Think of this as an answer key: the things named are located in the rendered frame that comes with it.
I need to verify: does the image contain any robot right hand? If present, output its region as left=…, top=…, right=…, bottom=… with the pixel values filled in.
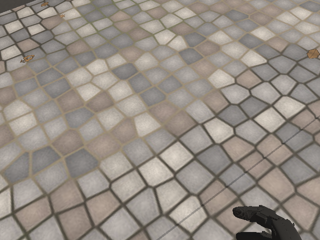
left=232, top=205, right=302, bottom=240

